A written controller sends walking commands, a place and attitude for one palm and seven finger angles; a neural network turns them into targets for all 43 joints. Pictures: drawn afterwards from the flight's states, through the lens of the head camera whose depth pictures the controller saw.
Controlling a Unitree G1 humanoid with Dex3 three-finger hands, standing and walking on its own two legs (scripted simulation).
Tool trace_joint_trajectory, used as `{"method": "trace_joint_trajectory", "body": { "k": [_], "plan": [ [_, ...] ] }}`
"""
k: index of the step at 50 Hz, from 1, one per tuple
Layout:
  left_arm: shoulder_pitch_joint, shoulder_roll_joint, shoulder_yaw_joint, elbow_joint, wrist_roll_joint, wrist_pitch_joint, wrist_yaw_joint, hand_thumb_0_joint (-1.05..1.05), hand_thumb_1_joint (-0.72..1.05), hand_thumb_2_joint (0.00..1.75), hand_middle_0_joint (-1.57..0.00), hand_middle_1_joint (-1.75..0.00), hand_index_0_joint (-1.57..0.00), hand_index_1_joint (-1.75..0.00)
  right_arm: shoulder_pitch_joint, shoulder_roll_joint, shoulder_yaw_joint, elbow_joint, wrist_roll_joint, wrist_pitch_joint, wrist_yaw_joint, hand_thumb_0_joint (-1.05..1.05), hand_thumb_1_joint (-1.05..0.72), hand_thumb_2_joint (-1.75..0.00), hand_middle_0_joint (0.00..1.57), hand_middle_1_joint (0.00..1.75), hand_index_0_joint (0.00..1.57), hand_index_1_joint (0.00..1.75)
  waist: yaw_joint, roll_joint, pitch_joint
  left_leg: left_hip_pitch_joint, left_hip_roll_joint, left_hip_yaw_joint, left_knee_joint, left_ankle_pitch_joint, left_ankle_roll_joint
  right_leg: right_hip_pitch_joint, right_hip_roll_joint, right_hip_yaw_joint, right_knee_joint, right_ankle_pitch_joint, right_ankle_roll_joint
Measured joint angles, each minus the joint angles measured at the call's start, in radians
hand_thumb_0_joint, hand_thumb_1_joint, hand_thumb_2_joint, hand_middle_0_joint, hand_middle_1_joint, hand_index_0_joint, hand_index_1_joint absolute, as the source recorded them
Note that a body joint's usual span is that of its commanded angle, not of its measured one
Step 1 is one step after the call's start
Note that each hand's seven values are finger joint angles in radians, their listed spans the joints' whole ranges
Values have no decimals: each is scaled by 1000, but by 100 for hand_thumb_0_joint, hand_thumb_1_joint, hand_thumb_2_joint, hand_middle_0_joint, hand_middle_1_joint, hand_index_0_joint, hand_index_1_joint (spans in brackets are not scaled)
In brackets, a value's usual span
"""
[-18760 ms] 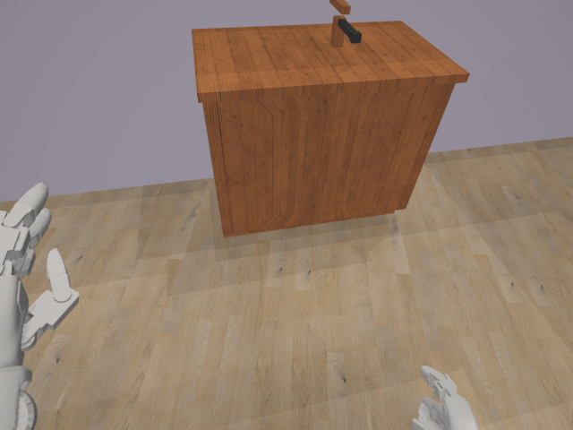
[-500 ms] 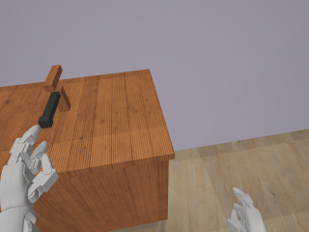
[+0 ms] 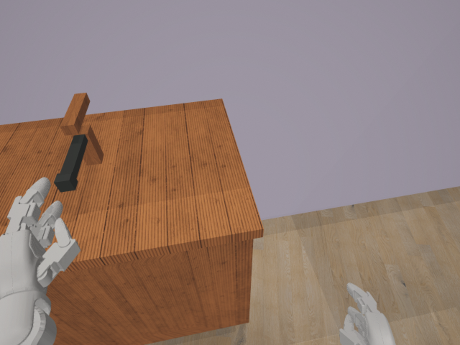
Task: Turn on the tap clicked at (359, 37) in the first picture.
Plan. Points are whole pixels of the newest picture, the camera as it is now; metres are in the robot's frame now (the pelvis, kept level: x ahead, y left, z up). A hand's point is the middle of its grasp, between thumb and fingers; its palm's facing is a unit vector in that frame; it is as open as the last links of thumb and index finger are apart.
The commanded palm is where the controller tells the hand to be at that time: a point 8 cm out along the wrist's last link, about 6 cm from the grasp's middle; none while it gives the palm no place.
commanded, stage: reach beside the lever's end, fingers flat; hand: left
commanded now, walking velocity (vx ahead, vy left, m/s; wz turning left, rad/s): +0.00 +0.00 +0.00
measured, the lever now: (66, 182) +0.36 +0.37 +0.09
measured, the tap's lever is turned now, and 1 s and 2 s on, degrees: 0 0 0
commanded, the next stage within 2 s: push the lever round in 1.84 s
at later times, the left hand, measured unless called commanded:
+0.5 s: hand (64, 227) +0.24 +0.29 +0.13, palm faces +0.51 -0.85 -0.12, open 7.6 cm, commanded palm +0.20 +0.34 +0.13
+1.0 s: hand (47, 213) +0.27 +0.35 +0.11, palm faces +0.54 -0.83 -0.12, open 7.7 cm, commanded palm +0.23 +0.39 +0.11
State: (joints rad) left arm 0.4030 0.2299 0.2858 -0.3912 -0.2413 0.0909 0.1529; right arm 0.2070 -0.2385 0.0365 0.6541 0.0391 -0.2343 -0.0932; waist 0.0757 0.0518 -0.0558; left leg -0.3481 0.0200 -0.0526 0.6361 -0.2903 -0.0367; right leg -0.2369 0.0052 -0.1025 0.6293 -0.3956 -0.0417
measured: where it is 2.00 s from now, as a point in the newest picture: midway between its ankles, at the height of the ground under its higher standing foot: outside the picture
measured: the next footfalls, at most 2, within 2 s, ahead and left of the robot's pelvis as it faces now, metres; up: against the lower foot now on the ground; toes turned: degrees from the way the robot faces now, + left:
none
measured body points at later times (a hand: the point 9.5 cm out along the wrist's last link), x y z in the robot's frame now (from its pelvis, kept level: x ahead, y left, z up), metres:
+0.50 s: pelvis -0.01 +0.01 +0.00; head -0.01 -0.01 +0.45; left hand +0.21 +0.34 +0.13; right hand +0.17 -0.22 -0.08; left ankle +0.03 +0.14 -0.72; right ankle -0.03 -0.09 -0.72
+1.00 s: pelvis -0.01 +0.02 +0.00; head +0.01 +0.01 +0.45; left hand +0.24 +0.39 +0.12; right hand +0.15 -0.23 -0.10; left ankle +0.03 +0.14 -0.72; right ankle -0.03 -0.09 -0.72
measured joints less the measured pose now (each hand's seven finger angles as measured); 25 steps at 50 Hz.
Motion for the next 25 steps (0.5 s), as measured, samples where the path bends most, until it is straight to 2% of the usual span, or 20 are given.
{"method": "trace_joint_trajectory", "body": {
  "k": [10,17,25],
  "plan": [
    [-69,13,11,84,1,12,-1,2,89,90,-20,-29,-20,-29,-8,5,3,10,0,17,-5,1,-90,-90,21,30,20,30,-14,-2,11,7,-2,12,-22,19,7,1,-3,11,-19,22,7],
    [-136,25,47,167,7,-12,11,2,89,90,-20,-28,-19,-28,-16,3,2,24,0,25,-5,1,-90,-90,21,30,20,30,-19,-5,23,1,-1,10,-23,26,10,-2,-1,10,-26,32,9],
    [-222,55,77,288,3,-31,-26,2,90,90,-19,-26,-19,-26,-25,-2,2,41,1,33,-11,1,-90,-90,21,30,20,30,-24,-4,33,-5,-1,12,-29,33,13,-7,-1,12,-35,42,11]
  ]
}}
